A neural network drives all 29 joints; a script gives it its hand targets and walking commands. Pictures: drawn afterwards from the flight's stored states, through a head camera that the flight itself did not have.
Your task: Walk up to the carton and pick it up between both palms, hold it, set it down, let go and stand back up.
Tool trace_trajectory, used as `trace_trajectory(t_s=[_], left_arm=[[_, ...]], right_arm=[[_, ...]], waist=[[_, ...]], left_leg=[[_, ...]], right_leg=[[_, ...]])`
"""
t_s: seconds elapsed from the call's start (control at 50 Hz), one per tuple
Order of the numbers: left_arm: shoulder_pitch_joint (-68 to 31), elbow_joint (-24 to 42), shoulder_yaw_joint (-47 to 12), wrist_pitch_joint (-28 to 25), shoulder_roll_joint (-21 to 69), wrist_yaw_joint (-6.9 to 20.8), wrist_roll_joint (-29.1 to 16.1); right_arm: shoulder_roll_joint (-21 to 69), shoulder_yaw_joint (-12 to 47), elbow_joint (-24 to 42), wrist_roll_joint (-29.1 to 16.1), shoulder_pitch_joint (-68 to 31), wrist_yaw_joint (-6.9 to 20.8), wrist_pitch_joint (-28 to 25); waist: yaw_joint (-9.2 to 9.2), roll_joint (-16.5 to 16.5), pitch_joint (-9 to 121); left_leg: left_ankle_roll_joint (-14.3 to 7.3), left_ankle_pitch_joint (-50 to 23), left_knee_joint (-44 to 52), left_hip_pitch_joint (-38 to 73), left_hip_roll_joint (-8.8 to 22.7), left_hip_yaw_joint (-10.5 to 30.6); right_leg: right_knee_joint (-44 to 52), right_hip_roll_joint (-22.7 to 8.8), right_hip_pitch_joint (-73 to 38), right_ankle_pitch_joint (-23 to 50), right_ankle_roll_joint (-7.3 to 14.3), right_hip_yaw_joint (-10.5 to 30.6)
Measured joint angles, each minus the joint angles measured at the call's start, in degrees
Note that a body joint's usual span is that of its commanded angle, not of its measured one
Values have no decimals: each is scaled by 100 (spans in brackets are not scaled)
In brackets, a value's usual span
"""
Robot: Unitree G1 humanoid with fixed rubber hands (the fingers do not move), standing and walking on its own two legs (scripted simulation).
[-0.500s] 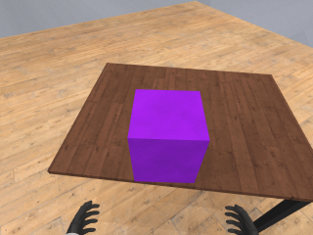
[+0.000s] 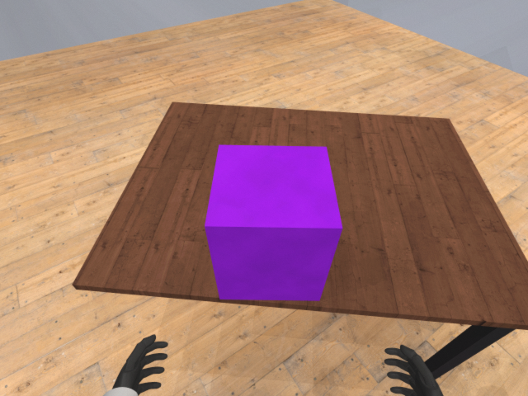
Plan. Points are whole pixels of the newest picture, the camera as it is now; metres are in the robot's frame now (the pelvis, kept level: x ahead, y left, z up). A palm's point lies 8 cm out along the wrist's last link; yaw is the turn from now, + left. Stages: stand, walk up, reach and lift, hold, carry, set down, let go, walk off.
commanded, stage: let go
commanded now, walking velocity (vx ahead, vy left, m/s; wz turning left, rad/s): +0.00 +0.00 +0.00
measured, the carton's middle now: (271, 225) +0.45 +0.01 -0.03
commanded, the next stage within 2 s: stand in 0.02 s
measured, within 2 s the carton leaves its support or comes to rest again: neither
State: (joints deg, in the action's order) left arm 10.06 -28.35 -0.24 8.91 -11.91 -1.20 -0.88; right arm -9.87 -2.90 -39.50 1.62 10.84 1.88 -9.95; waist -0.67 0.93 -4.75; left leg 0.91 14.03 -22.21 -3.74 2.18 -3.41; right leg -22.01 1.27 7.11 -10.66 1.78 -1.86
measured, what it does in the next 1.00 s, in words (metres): stands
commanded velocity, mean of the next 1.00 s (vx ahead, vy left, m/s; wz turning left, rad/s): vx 0.00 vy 0.00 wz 0.00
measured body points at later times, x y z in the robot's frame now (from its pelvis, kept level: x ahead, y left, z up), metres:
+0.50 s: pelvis +0.00 +0.02 -0.01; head +0.01 +0.01 +0.44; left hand +0.15 +0.25 -0.11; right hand +0.03 -0.25 -0.14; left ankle -0.02 +0.12 -0.74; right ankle +0.02 -0.10 -0.74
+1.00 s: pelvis +0.02 +0.02 -0.01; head +0.02 +0.01 +0.44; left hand +0.14 +0.25 -0.13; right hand +0.01 -0.24 -0.15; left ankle -0.02 +0.12 -0.74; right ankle +0.02 -0.10 -0.74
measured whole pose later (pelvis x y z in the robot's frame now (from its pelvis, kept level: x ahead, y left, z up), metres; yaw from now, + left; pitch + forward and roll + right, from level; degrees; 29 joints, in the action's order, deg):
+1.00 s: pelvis +0.02 +0.02 -0.01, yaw -8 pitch +1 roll +1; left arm 17.6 -43.3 1.0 -0.1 -10.8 -1.6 1.4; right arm -14.0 -2.7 -49.8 1.5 18.9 -0.9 2.3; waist 1.6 -0.7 1.1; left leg -1.0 20.2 -29.3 -9.9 2.4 -11.6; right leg -32.6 2.1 18.1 -15.3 -0.1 6.3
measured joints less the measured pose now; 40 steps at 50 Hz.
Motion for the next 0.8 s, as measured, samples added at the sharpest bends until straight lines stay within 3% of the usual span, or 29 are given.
trace_trajectory(t_s=[0.04,0.12,0.2,0.46,0.8], left_arm=[[46,1,-19,-135,27,34,74],[316,-314,122,-700,-46,146,338],[480,-607,196,-852,-122,169,327],[665,-945,149,-1014,-39,164,273],[708,-1243,112,-959,105,19,238]], right_arm=[[-46,-33,108,22,50,-13,129],[-247,-98,144,2,-7,-76,924],[-437,-146,-2,25,179,-59,1206],[-468,-39,-475,46,909,-106,1166],[-404,17,-780,5,838,-222,1162]], waist=[[-58,-21,103],[-14,-135,342],[43,-190,543],[196,-188,703],[214,-151,663]], left_leg=[[7,62,-151,-167,15,-17],[2,339,-675,-621,115,-140],[-42,473,-930,-911,154,-247],[-162,439,-743,-954,34,-528],[-203,562,-690,-707,-7,-745]], right_leg=[[-128,8,169,-42,-8,16],[-513,93,624,-162,-33,137],[-739,128,948,-235,-56,245],[-812,48,1199,-245,-155,527],[-988,47,1135,-412,-197,745]])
